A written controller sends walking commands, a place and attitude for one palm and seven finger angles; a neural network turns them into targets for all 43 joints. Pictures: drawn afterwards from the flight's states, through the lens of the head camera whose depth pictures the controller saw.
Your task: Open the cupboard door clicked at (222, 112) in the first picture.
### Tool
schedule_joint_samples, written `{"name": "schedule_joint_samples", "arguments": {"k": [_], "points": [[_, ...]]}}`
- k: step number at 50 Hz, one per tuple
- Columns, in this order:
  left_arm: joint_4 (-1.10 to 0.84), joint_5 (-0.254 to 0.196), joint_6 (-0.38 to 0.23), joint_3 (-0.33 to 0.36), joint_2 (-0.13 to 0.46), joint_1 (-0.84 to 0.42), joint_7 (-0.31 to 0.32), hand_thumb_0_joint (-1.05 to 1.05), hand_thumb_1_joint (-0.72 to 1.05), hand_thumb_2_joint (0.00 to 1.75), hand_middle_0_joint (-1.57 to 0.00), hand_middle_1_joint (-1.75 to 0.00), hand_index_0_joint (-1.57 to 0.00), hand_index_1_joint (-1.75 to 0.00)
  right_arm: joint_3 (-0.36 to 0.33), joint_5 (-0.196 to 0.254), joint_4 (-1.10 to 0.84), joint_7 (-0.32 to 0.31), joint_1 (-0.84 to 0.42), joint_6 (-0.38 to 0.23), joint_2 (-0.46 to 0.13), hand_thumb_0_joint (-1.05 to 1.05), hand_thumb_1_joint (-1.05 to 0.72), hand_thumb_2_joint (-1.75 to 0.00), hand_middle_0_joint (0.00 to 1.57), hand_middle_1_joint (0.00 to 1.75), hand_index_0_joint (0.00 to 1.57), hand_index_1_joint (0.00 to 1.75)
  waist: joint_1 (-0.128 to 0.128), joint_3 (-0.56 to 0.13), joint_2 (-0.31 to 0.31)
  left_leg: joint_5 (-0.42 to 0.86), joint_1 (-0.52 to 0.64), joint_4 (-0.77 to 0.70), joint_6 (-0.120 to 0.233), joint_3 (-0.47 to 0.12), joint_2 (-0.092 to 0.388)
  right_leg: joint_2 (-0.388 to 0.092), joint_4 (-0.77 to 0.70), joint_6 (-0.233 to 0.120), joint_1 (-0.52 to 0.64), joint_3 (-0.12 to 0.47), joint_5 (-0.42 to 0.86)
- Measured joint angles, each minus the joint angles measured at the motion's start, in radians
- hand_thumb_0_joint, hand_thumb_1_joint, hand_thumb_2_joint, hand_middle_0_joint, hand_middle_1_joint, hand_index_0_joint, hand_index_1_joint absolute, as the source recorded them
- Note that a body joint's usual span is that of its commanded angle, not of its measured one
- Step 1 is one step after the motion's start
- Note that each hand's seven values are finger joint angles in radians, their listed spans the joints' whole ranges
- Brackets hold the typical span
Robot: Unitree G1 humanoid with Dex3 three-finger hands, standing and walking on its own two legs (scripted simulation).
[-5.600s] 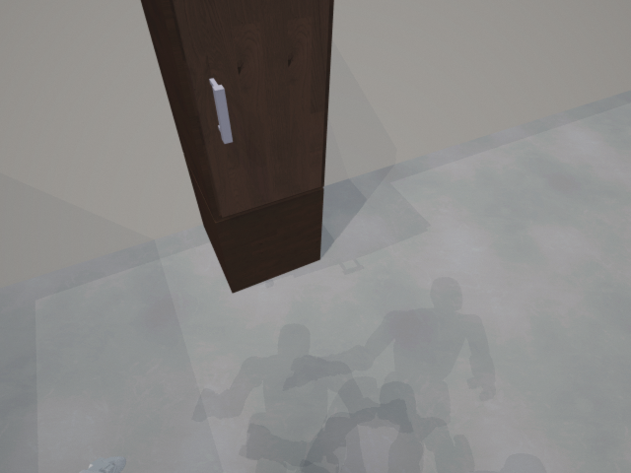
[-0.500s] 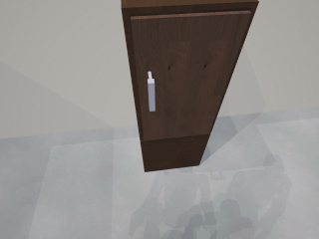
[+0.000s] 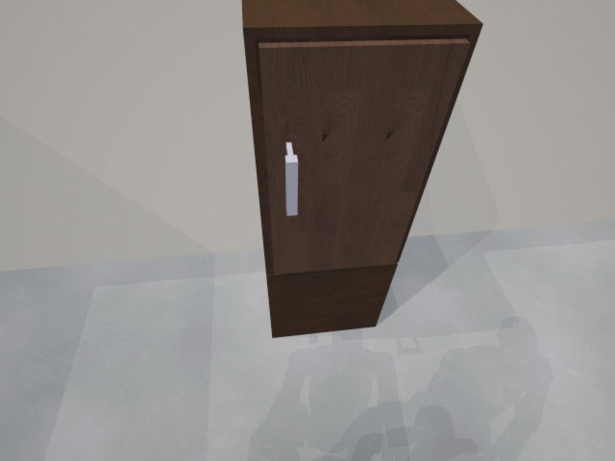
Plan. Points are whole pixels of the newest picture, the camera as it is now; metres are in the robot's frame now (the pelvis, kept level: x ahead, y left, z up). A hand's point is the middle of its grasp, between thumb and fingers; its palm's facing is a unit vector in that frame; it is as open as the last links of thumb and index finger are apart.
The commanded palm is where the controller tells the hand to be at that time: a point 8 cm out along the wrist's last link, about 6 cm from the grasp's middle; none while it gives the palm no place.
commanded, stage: come to a stop and stand still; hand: left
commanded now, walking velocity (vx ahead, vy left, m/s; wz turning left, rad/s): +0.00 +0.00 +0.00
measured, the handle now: (290, 179) +0.60 +0.07 +0.00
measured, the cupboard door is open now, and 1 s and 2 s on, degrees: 0 0 0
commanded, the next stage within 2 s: look again from close up in 0.04 s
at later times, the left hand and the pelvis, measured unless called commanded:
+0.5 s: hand out of the picture +0.01 +0.18 -0.18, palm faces +0.03 -0.98 -0.21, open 7.4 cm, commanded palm none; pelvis +0.01 +0.01 -0.01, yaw +0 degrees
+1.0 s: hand out of the picture +0.02 +0.15 -0.19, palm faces -0.01 -0.98 -0.18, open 7.4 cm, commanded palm none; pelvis +0.03 -0.02 -0.01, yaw +0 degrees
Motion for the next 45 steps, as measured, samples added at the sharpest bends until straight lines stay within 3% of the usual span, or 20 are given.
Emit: {"name": "schedule_joint_samples", "arguments": {"k": [7,12,19,39,45], "points": [[0.015,0.001,-0.004,-0.004,-0.014,0.023,0.001,0.0,0.91,0.9,-0.2,-0.3,-0.2,-0.3,0.001,0.002,-0.002,-0.002,-0.007,-0.003,0.004,0.0,-0.91,-0.9,0.19,0.3,0.2,0.3,0.004,0.003,-0.002,0.001,0.0,0.0,-0.001,-0.001,0.001,0.001,-0.002,-0.001,0.001,-0.001,0.001],[-0.018,0.01,-0.036,-0.018,-0.019,0.035,0.01,0.0,0.91,0.9,-0.2,-0.3,-0.2,-0.3,0.006,-0.009,-0.064,0.013,-0.001,-0.006,-0.02,0.01,-0.92,-0.9,0.2,0.3,0.2,0.3,-0.004,0.007,0.033,-0.055,-0.083,0.126,0.002,-0.018,0.017,0.012,0.059,-0.003,-0.046,-0.02,-0.025],[-0.042,0.009,-0.034,-0.014,-0.002,0.034,0.005,0.0,0.91,0.9,-0.2,-0.3,-0.2,-0.3,0.008,-0.012,-0.091,0.012,0.012,-0.012,-0.038,0.01,-0.93,-0.9,0.19,0.3,0.2,0.3,-0.003,-0.024,0.049,-0.086,-0.086,0.159,0.013,-0.008,-0.001,-0.008,0.127,0.006,-0.066,-0.011,-0.074],[-0.071,0.008,-0.021,-0.003,0.029,-0.011,0.002,0.0,0.91,0.9,-0.2,-0.3,-0.2,-0.3,0.018,-0.008,-0.061,0.006,-0.013,-0.024,-0.027,0.01,-0.92,-0.9,0.2,0.3,0.2,0.3,0.002,-0.011,0.003,-0.079,-0.048,0.109,0.005,0.009,0.002,-0.003,0.098,0.001,-0.045,0.008,-0.071],[-0.068,0.021,-0.001,0.005,0.032,0.009,-0.012,0.0,0.91,0.9,-0.2,-0.3,-0.2,-0.3,0.008,-0.015,-0.062,0.006,-0.004,-0.015,-0.012,0.0,-0.91,-0.9,0.2,0.3,0.2,0.3,-0.003,-0.02,-0.02,-0.097,-0.059,0.126,0.002,0.006,-0.005,-0.013,0.153,-0.01,-0.072,0.001,-0.111]]}}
